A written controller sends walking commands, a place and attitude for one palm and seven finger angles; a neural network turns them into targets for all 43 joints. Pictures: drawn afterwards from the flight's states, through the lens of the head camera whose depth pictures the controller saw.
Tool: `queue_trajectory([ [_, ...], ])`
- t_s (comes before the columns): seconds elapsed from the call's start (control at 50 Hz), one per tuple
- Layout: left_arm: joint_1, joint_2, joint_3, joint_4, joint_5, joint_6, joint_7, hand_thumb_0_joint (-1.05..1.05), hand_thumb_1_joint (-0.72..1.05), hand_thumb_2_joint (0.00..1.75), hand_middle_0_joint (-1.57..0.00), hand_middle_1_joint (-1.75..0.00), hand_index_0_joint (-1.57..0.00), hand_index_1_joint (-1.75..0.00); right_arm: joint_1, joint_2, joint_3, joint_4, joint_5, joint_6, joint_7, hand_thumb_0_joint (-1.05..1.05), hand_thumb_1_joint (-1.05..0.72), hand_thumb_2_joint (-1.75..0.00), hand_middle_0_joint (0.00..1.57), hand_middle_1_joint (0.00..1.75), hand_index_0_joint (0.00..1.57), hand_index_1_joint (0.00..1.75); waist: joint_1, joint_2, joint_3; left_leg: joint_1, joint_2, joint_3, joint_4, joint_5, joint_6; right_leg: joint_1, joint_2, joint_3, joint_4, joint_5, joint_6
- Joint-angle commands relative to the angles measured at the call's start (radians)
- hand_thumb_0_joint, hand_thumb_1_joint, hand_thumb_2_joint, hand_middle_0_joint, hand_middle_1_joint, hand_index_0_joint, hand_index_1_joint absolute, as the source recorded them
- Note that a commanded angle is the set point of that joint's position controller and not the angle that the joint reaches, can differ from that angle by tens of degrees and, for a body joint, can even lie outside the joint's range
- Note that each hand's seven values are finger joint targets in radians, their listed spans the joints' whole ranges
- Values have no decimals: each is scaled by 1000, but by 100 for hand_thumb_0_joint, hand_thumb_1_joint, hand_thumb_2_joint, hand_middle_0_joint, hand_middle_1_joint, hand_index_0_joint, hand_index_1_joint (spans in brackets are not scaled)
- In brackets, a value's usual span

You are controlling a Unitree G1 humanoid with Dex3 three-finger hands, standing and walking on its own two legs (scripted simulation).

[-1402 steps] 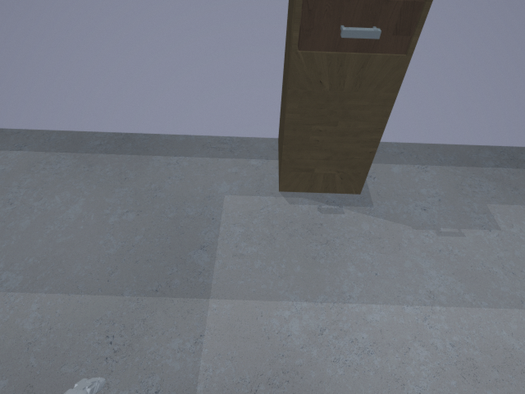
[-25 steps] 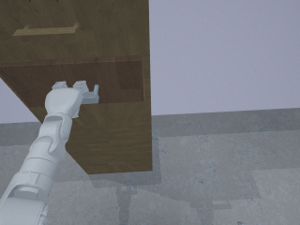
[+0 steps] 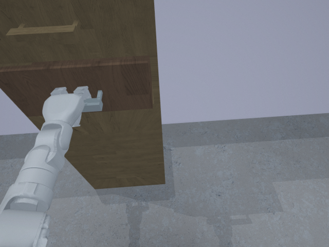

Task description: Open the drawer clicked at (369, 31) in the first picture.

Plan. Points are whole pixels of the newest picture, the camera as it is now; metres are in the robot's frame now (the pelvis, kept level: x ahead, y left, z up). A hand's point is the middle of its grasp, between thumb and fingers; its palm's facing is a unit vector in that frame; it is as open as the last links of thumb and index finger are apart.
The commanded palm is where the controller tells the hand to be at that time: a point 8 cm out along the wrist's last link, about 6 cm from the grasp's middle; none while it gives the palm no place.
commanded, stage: pull the drawer open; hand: left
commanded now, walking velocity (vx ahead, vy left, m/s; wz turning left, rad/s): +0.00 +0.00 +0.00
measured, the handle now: (78, 100) +0.48 +0.23 +0.08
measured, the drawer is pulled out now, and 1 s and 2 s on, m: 0.02 0.11 0.23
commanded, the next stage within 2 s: none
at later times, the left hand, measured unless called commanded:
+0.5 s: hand (68, 143) +0.35 +0.23 +0.06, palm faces +0.01 -0.03 -1.00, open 5.8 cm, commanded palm +0.33 +0.24 +0.12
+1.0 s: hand (67, 149) +0.34 +0.23 +0.06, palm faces +0.01 -0.08 -1.00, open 5.8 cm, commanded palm +0.28 +0.24 +0.12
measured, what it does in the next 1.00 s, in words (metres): stands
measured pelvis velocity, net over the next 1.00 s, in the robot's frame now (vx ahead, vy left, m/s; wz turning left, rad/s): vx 0.00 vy -0.01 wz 0.00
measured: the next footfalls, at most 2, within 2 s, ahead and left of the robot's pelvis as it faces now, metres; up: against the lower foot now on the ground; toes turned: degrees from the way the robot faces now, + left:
none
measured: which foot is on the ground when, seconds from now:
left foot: down 0.00-1.00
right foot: down 0.00-1.00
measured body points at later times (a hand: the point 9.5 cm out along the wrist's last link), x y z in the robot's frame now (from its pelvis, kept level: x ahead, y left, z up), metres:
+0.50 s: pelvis +0.01 +0.00 +0.00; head +0.04 -0.02 +0.45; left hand +0.35 +0.23 +0.11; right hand +0.21 -0.22 -0.10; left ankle -0.03 +0.10 -0.72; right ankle -0.02 -0.11 -0.72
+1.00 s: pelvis +0.00 -0.01 +0.00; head +0.03 -0.03 +0.45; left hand +0.33 +0.23 +0.11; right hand +0.12 -0.27 -0.12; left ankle -0.03 +0.10 -0.72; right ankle -0.02 -0.11 -0.72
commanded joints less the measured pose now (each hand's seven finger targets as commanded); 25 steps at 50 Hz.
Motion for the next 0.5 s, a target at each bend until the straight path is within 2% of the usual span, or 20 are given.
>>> queue_trajectory([
  [0.0, -114, 235, 101, -359, -38, 24, 47, 0, 90, 90, -40, -135, -40, -135, -61, -132, -47, -158, 3, -46, 1, 0, -90, -90, 20, 30, 20, 30, 93, -34, -400, 188, -26, -11, -36, 531, 23, 311, -9, -21, -36, 511, -5],
  [0.04, -51, 238, 111, -415, -37, 48, 48, 0, 90, 90, -40, -135, -40, -135, -77, -138, -51, -161, 5, -47, 5, 0, -90, -90, 20, 30, 20, 30, 94, -34, -400, 218, -20, -13, -38, 584, 22, 310, -5, -22, -41, 510, -5],
  [0.06, -24, 212, 85, -453, -41, 61, 47, 0, 90, 90, -40, -135, -40, -135, -84, -133, -48, -165, 5, -51, 7, 0, -90, -90, 20, 30, 20, 30, 93, -7, -378, 228, -20, -12, -41, 587, 22, 299, -7, -22, -45, 512, -3],
  [0.08, 9, 223, 102, -471, -43, 75, 49, 0, 90, 90, -40, -135, -40, -135, -87, -134, -48, -161, 7, -53, 8, 0, -90, -90, 20, 30, 20, 30, 94, -14, -355, 235, -17, -17, -44, 604, 20, 291, -3, -28, -45, 506, -5],
  [0.1, 24, 203, 82, -517, -42, 87, 48, 0, 90, 90, -40, -135, -40, -135, -97, -134, -48, -165, 6, -57, 11, 0, -90, -90, 20, 30, 20, 30, 95, 12, -357, 256, -13, -20, -46, 629, 17, 279, -3, -30, -46, 496, -4],
  [0.14, 95, 204, 92, -587, -51, 109, 48, 0, 90, 90, -40, -135, -40, -135, -116, -135, -47, -168, 4, -62, 15, 0, -90, -90, 20, 30, 20, 30, 99, 10, -365, 283, -8, -25, -44, 687, 15, 295, -3, -30, -49, 517, -5],
  [0.16, 126, 171, 64, -609, -54, 121, 46, 0, 90, 90, -40, -135, -40, -135, -126, -128, -43, -171, 4, -66, 16, 0, -90, -90, 20, 30, 20, 30, 98, 21, -350, 294, -8, -27, -46, 687, 14, 287, -6, -32, -49, 513, -2],
  [0.22, 210, 184, 85, -677, -57, 149, 39, 0, 90, 90, -40, -135, -40, -135, -154, -127, -35, -173, 2, -72, 17, 0, -90, -90, 20, 30, 20, 30, 109, 14, -328, 308, -4, -33, -55, 701, 8, 290, -4, -37, -52, 507, -2],
  [0.24, 234, 172, 73, -716, -57, 154, 34, 0, 90, 90, -40, -135, -40, -135, -167, -128, -33, -177, -1, -73, 19, 0, -90, -90, 20, 30, 20, 30, 109, 0, -336, 320, -2, -36, -53, 731, 8, 303, -6, -35, -54, 523, -2],
  [0.26, 277, 151, 61, -745, -57, 160, 32, 0, 90, 90, -40, -135, -40, -135, -182, -119, -29, -184, -1, -77, 22, 0, -90, -90, 20, 30, 20, 30, 115, 12, -317, 330, 0, -38, -55, 745, 8, 294, -9, -39, -53, 523, 0],
  [0.28, 108, 156, 36, -712, -51, 164, 34, 0, 90, 90, -40, -135, -40, -135, -175, -127, -23, -157, 2, -74, 14, 0, -90, -90, 20, 30, 20, 30, 70, 2, -270, 324, -1, -44, -52, 701, 5, 243, -5, -46, -58, 490, 3],
  [0.3, -84, 185, 32, -650, -28, 165, 41, 0, 90, 90, -40, -135, -40, -135, -160, -131, -20, -125, 2, -72, 4, 0, -90, -90, 20, 30, 20, 30, 35, 5, -224, 312, -2, -49, -51, 638, 0, 185, 0, -52, -62, 431, 1],
  [0.32, -140, 177, 24, -596, -15, 166, 44, 0, 90, 90, -40, -135, -40, -135, -155, -127, -21, -114, 0, -74, -3, 0, -90, -90, 20, 30, 20, 30, 31, -6, -212, 307, -5, -50, -52, 597, 0, 166, 2, -55, -65, 398, -2],
  [0.34, -136, 186, 29, -608, -12, 164, 43, 0, 90, 90, -40, -135, -40, -135, -160, -126, -19, -119, -1, -77, -7, 0, -90, -90, 20, 30, 20, 30, 40, 2, -211, 312, -7, -46, -58, 586, 1, 179, 0, -51, -75, 390, -6],
  [0.36, -98, 187, 34, -565, 2, 168, 41, 0, 90, 90, -40, -135, -40, -135, -167, -117, -18, -113, -2, -76, -11, 0, -90, -90, 20, 30, 20, 30, 56, 2, -237, 322, -15, -40, -57, 569, 2, 192, -2, -49, -70, 385, -7],
  [0.38, -117, 170, 12, -578, 5, 165, 37, 0, 90, 90, -40, -135, -40, -135, -173, -114, -16, -115, -3, -74, -14, 0, -90, -90, 20, 30, 20, 30, 62, 12, -261, 332, -21, -36, -54, 573, 0, 205, -5, -49, -67, 402, -9],
  [0.4, -136, 171, 11, -577, 6, 162, 34, 0, 90, 90, -40, -135, -40, -135, -176, -110, -15, -112, -3, -73, -17, 0, -90, -90, 20, 30, 20, 30, 64, 17, -292, 347, -23, -37, -47, 589, -1, 211, -6, -47, -63, 417, -10],
  [0.42, -154, 142, -19, -577, -1, 158, 26, 0, 90, 90, -40, -135, -40, -135, -181, -106, -13, -114, -6, -71, -20, 0, -90, -90, 20, 30, 20, 30, 63, 9, -314, 352, -27, -36, -42, 589, -1, 224, -9, -47, -60, 431, -9],
  [0.48, -181, 179, 13, -524, -14, 138, 9, 0, 90, 90, -40, -135, -40, -135, -191, -107, -7, -109, -7, -64, -30, 0, -90, -90, 20, 30, 20, 30, 69, -13, -310, 335, -30, -36, -45, 564, 0, 240, -13, -43, -60, 440, -9],
])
